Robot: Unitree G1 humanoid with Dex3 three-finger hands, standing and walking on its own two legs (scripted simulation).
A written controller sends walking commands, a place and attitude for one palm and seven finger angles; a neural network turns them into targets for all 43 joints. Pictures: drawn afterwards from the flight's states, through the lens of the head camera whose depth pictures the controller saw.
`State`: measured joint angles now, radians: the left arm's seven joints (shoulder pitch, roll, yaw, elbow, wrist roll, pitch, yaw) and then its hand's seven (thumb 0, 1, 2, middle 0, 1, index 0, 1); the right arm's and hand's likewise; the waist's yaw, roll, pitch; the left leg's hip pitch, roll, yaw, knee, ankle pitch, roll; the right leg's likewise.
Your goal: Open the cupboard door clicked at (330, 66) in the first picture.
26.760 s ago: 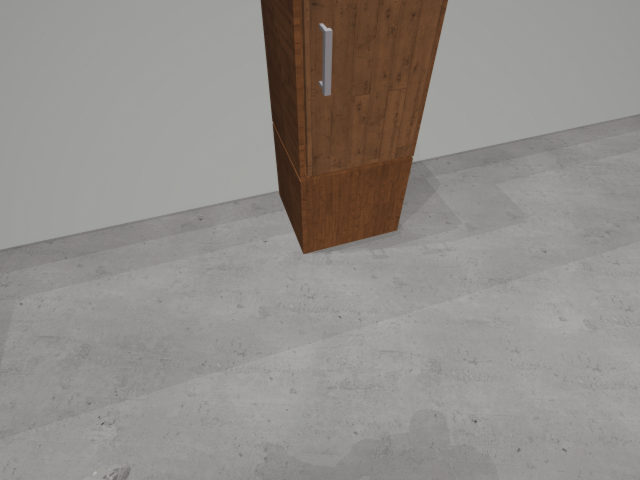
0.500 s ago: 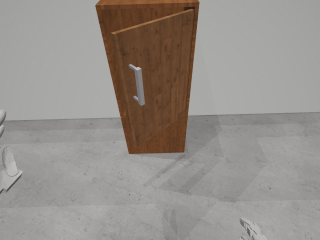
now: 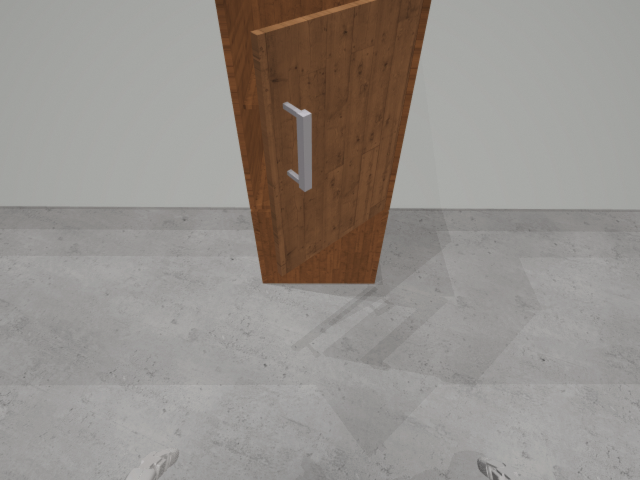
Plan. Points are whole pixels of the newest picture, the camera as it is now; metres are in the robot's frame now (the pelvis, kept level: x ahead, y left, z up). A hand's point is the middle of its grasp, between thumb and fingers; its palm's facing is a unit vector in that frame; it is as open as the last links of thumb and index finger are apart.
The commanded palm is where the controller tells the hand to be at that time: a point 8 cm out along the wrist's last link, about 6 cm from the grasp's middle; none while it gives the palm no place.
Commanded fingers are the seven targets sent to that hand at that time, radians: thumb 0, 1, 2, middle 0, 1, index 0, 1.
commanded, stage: let the arm hang, fingers relaxed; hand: left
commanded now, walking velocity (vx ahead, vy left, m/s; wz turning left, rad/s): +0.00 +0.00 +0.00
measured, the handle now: (297, 148) +0.66 +0.08 +0.05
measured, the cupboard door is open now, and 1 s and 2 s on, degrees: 41 41 41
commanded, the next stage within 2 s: look to check the result in 0.86 s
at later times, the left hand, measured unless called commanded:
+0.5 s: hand out of the picture -0.05 +0.22 -0.16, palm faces +0.02 -0.98 -0.22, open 7.3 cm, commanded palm none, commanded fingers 0.00 0.90 0.90 -0.20 -0.30 -0.20 -0.30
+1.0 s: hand out of the picture -0.01 +0.17 -0.16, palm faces +0.01 -0.98 -0.18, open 7.3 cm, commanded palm none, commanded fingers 0.00 0.90 0.90 -0.20 -0.30 -0.20 -0.30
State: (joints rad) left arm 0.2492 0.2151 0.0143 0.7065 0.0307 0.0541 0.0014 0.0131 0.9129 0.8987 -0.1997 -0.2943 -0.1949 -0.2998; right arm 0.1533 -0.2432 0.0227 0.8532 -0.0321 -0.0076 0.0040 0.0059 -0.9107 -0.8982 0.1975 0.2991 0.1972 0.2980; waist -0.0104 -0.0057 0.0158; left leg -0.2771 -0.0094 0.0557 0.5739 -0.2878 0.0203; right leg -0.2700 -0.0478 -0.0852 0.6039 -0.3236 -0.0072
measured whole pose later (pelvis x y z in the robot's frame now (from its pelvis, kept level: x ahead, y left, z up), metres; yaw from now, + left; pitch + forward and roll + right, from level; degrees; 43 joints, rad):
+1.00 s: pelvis +0.01 +0.01 +0.01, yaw -2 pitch -1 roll +0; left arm 0.30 0.12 0.00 1.14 0.01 -0.01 0.04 0.01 0.92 0.90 -0.20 -0.30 -0.20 -0.30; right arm 0.31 -0.12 0.01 1.17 -0.02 -0.01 -0.03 0.00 -0.91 -0.90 0.20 0.30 0.20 0.30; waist 0.00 0.01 0.04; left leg -0.16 -0.02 0.09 0.40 -0.21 0.04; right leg -0.16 -0.04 -0.06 0.42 -0.23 0.01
